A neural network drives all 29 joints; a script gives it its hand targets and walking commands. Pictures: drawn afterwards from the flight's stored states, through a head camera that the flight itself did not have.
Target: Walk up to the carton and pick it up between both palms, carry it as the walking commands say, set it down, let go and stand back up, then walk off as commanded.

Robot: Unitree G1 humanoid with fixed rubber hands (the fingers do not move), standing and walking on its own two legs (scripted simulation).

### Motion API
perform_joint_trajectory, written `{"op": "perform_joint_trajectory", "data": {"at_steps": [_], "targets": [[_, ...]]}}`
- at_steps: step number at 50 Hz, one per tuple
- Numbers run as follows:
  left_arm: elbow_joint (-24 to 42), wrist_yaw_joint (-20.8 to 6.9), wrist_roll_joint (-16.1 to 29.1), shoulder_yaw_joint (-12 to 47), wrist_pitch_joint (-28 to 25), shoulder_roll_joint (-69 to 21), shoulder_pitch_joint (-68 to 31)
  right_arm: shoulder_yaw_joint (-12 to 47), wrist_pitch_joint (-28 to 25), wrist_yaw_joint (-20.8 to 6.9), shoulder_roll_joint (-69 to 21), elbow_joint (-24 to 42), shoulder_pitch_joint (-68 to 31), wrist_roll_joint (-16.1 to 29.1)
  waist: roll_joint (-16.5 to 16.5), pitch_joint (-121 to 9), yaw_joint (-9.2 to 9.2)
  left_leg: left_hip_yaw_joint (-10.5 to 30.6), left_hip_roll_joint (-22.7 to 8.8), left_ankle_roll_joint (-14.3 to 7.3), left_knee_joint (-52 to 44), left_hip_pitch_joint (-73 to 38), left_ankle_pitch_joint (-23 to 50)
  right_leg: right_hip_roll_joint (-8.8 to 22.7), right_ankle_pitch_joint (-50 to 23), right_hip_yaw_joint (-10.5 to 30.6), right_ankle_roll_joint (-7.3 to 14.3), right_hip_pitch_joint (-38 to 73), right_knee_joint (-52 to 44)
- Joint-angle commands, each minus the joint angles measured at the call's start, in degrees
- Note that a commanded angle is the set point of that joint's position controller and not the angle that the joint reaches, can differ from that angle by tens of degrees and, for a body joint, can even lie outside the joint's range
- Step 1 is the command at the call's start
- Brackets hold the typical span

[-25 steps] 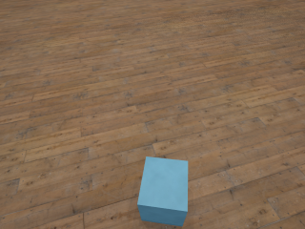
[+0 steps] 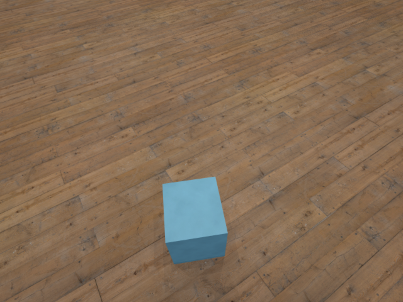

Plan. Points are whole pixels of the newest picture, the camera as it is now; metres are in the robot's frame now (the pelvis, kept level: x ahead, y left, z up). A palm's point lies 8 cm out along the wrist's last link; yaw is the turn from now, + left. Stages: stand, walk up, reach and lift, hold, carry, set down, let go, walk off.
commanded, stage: walk off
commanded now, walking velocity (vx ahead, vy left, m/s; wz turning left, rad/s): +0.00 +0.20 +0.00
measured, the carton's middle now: (194, 221) +0.56 +0.08 -0.62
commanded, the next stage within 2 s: stand in 0.86 s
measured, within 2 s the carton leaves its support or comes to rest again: neither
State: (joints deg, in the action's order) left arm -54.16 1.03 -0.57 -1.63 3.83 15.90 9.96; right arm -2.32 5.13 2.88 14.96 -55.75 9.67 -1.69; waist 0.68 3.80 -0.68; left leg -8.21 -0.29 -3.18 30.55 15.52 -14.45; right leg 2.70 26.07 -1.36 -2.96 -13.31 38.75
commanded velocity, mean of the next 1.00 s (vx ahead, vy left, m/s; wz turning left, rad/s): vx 0.00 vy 0.17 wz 0.00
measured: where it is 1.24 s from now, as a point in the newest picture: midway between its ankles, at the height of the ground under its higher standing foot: outside the picture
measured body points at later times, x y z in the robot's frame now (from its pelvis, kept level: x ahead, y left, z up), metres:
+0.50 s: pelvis -0.05 +0.12 +0.01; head -0.01 +0.13 +0.45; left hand +0.01 +0.42 -0.14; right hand -0.01 -0.16 -0.13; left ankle -0.04 +0.21 -0.73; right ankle -0.10 -0.03 -0.65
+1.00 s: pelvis -0.03 +0.25 +0.00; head +0.01 +0.25 +0.44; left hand -0.01 +0.54 -0.14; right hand +0.04 -0.02 -0.14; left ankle -0.01 +0.40 -0.74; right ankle -0.08 +0.07 -0.73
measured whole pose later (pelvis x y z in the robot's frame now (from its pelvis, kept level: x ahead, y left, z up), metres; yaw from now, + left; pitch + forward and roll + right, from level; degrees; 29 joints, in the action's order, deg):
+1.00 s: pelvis -0.03 +0.25 +0.00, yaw -3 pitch +1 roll +0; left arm -58.4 2.3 -2.5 -3.8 1.2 16.2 15.3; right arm -4.6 3.5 -0.4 15.4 -53.3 11.4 -1.6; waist 0.7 4.0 -3.6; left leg -1.4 -4.0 4.8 30.1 16.0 -15.0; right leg 9.5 18.8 -5.0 -6.1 -11.9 30.8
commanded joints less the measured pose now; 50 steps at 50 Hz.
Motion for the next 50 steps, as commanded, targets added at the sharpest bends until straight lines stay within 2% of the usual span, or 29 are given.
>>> {"op": "perform_joint_trajectory", "data": {"at_steps": [1, 2, 3, 4, 7, 11, 12, 13, 15, 16, 18, 19, 20, 22, 24, 29, 32, 33, 34, 35, 36, 37, 38, 40, 43, 46, 48, 49, 50], "targets": [[1.6, 1.9, -1.5, -1.7, -1.4, 8.4, 5.9, -2.6, -0.5, 0.4, 8.0, -1.5, 9.4, 1.2, -5.7, -3.6, -1.13, 9.6, -7.7, 0.3, 0.4, 1.7, 6.3, 9.6, -7.3, 10.0, 2.8, 5.5, -24.8], [2.0, 2.2, -1.3, -2.4, -1.4, 12.0, 3.3, -2.3, -0.9, -0.5, 6.3, 0.9, 7.3, -0.2, -15.0, -0.6, -0.46, 4.9, -0.6, 4.5, 11.3, 14.4, -12.2, 21.3, -12.9, 24.4, 6.4, 7.6, -26.1], [1.3, 2.8, -1.6, -3.5, -1.1, 16.5, 4.3, -2.8, -0.7, -0.6, 8.1, 3.0, 0.5, -1.1, -13.6, 1.5, -3.88, 9.8, -1.8, 4.4, 22.1, 10.5, -15.8, 26.0, -21.4, 23.5, 13.9, -4.9, -25.3], [1.3, 2.8, -1.7, -3.4, -1.7, 14.5, 2.5, -3.0, -0.7, -1.1, 8.2, 3.3, 0.0, -0.6, -9.8, 0.1, -2.32, 12.5, -1.8, 5.1, 26.0, 9.5, -11.6, 22.2, -18.5, 20.2, 13.1, -5.4, -25.2], [1.4, 2.8, -1.3, -2.4, -2.1, 9.4, -2.7, -3.4, -0.7, -2.8, 5.9, 1.0, 5.6, -0.7, -9.9, 0.9, 0.45, 10.0, -1.8, 6.5, 28.8, 9.4, -6.0, 14.7, -14.3, 10.8, 9.8, -4.2, -24.3], [-1.3, 2.9, -1.4, -3.4, -2.3, 11.9, 5.6, -3.3, -1.2, -3.7, 4.5, 3.1, 2.1, -0.7, -9.8, -3.4, -3.92, 7.1, -1.5, 7.8, 17.9, 11.3, -11.5, 15.6, -26.5, 12.4, 10.9, 7.0, -19.6], [-1.8, 2.9, -1.7, -3.5, -2.5, 11.9, 5.1, -2.9, -1.1, -3.6, 3.2, 2.5, 5.3, -0.2, -10.9, -2.2, -2.00, 7.6, -1.6, 7.8, 16.6, 12.3, -12.0, 15.4, -30.0, 11.2, 11.2, 6.9, -18.4], [-1.3, 2.5, -2.0, -3.8, -2.4, 12.7, 4.3, -3.2, -1.1, -3.6, 4.3, 3.5, 4.0, 0.1, -14.3, -1.5, -2.94, 6.9, -2.1, 7.5, 12.5, 9.2, -13.0, 15.3, -29.7, 10.4, 10.7, 4.3, -18.6], [-1.7, 2.8, -1.7, -4.1, -1.9, 13.4, 4.8, -3.6, -0.9, -3.1, 4.6, 4.5, 4.0, -0.1, -12.8, -3.3, -3.22, 4.8, -1.2, 7.2, 5.5, 3.6, -10.2, 15.0, -26.8, 10.8, 10.0, 2.9, -18.2], [-1.2, 3.2, -2.0, -4.7, -1.5, 14.9, 2.9, -3.2, -1.0, -3.4, 3.7, 4.0, 8.6, 0.4, -15.0, -2.2, -0.53, 5.7, -2.7, 6.5, 0.8, 0.6, -6.0, 14.6, -24.1, 10.2, 8.6, 0.0, -17.6], [-0.5, 2.9, -1.8, -4.5, -0.6, 12.7, 1.9, -3.3, -1.5, -3.8, 4.3, 2.2, 13.3, -0.5, -7.0, -2.9, 1.73, 4.2, -1.4, 5.7, -11.9, -10.2, 0.7, 10.9, -20.1, 6.6, 5.2, -6.4, -8.9], [1.5, 2.5, -1.0, -3.4, -0.8, 7.5, 2.0, -4.7, -1.7, -3.6, 13.0, 3.1, 13.3, -1.2, 13.1, -4.6, 2.83, 14.8, -11.7, 3.1, -17.8, -12.6, 3.7, 0.4, -7.3, -2.4, 1.1, -14.3, 1.1], [1.9, 3.3, 0.0, -2.6, -0.4, 5.3, -1.0, -4.7, -2.1, -3.7, 15.6, 4.1, 10.9, -1.6, 23.9, -5.1, 5.14, 23.4, -17.6, -4.2, -19.4, -6.2, 4.6, -4.1, 10.4, 0.1, 1.2, -15.6, 17.8], [1.1, 3.5, 0.6, -2.5, 0.0, 5.2, 0.9, -2.8, -1.7, -2.6, 10.1, 4.0, 9.1, -1.3, 9.5, -3.4, 1.94, 17.8, -16.7, -7.1, -16.7, -1.2, 8.5, -2.6, 10.8, 6.3, 3.8, -14.8, 32.2], [-0.8, 3.1, -0.4, -2.9, -0.1, 6.5, 5.1, -1.9, -2.3, -1.5, 7.2, 5.6, 2.0, -0.9, 6.7, -1.6, -1.77, 12.7, -12.5, -5.9, -13.8, -3.4, 15.6, -0.9, 3.7, 2.8, 3.5, -15.8, 29.4], [-0.1, 3.3, -0.2, -1.4, -0.3, 2.3, 4.1, -1.3, -1.7, -1.6, 5.3, 3.6, 6.6, -0.9, 9.8, -2.2, 0.95, 15.0, -12.1, -8.0, -13.7, -5.7, 14.1, -0.5, 4.4, -3.6, 3.7, -7.6, 7.9], [-1.5, 4.0, 0.1, -1.7, -1.1, 3.8, 7.5, -1.4, -1.3, -1.7, 5.1, 2.5, 7.1, -0.2, 5.1, -3.6, -0.54, 16.6, -12.5, -7.0, -12.4, -6.5, 13.5, -0.4, -2.5, -3.7, 5.2, -1.7, -5.5], [-2.4, 4.0, -0.5, -1.8, -1.6, 4.2, 11.6, -1.9, -1.3, -1.4, 6.6, 2.1, 6.7, 0.0, 3.1, -3.4, -3.48, 15.8, -12.0, -4.4, -11.1, -0.2, 8.0, 3.2, -11.4, -1.2, 5.7, 5.9, -16.0], [-2.5, 3.9, -1.5, -2.3, -2.1, 8.0, 12.9, -1.8, -1.6, -1.4, 4.6, 2.6, 7.9, 0.6, -9.6, -2.8, -4.33, 11.0, -6.2, -0.1, -0.4, 8.2, 0.1, 15.1, -9.2, 13.2, 6.7, 12.1, -24.0], [-2.2, 4.1, -1.2, -2.4, -1.5, 9.9, 8.4, -2.2, -2.1, -2.2, 4.5, 4.6, 6.5, 0.0, -15.9, 0.8, -1.31, 6.0, 1.4, 3.3, 14.2, 17.2, -12.9, 25.0, -15.2, 23.7, 12.1, 10.0, -26.1], [-2.6, 4.4, -1.7, -4.0, -1.2, 14.7, 11.0, -2.7, -1.6, -2.2, 6.8, 5.8, 1.3, -1.7, -14.2, 2.0, -5.28, 11.0, 0.9, 3.3, 27.0, 14.9, -16.3, 29.0, -23.0, 24.3, 18.0, 0.8, -25.4], [-2.6, 4.3, -1.6, -3.7, -1.9, 11.3, 8.3, -2.8, -1.6, -2.6, 6.5, 6.2, 0.8, -1.1, -5.8, 1.0, -2.88, 14.3, 0.6, 4.0, 33.4, 14.3, -12.7, 25.8, -26.0, 19.5, 17.8, -0.8, -25.0], [-2.6, 3.8, -1.2, -2.9, -2.0, 8.2, 6.8, -3.0, -1.8, -2.8, 4.7, 4.8, 4.5, -1.3, -4.4, -0.7, -1.37, 15.2, 0.7, 5.0, 35.9, 14.7, -10.6, 22.8, -25.2, 15.6, 16.3, 1.3, -23.7], [-2.6, 3.7, -1.2, -2.3, -2.8, 5.5, 4.3, -3.5, -1.5, -3.4, 3.9, 3.8, 6.7, -0.9, -8.5, -0.6, 0.24, 14.4, 0.2, 7.0, 34.7, 15.3, -8.0, 17.6, -32.4, 6.8, 12.4, 4.0, -20.8], [-2.9, 3.6, -1.7, -2.7, -3.3, 7.0, 4.8, -3.3, -1.3, -4.0, 1.7, 4.3, 4.1, -0.2, -9.3, -2.1, -1.40, 10.2, 0.7, 8.6, 25.6, 14.5, -8.6, 14.3, -36.4, 2.7, 9.9, 8.4, -18.4], [-3.0, 2.0, -1.6, -4.0, -3.5, 10.5, 5.6, -2.5, -1.2, -3.9, 1.5, 5.9, 0.5, 0.7, -17.4, -2.7, -3.30, 5.2, -2.0, 9.0, 8.6, 5.2, -7.2, 12.5, -32.6, 0.5, 8.0, 5.6, -18.3], [-2.6, 1.5, -2.1, -4.4, -3.2, 11.3, 4.9, -2.9, -1.8, -3.0, 2.6, 4.8, 3.3, 0.4, -12.8, -2.4, -2.20, 2.5, -1.2, 8.3, -3.9, -0.7, -1.2, 12.0, -27.9, -0.3, 6.1, 3.7, -14.7], [-2.2, 1.1, -2.1, -4.5, -2.8, 10.5, 5.1, -3.3, -2.2, -3.0, 5.3, 3.1, 5.9, 0.2, -5.9, -3.6, -1.89, 0.7, 0.3, 7.9, -8.2, -7.6, 2.9, 9.8, -23.9, -2.0, 4.9, -0.4, -9.4], [-1.7, 0.7, -2.1, -3.9, -2.8, 7.8, 7.0, -4.0, -2.6, -2.3, 7.5, 1.6, 10.8, -0.4, 0.2, -4.6, 0.56, 3.1, -3.4, 7.5, -11.1, -14.5, 7.8, 8.3, -19.5, -3.5, 3.2, -4.5, -3.8]]}}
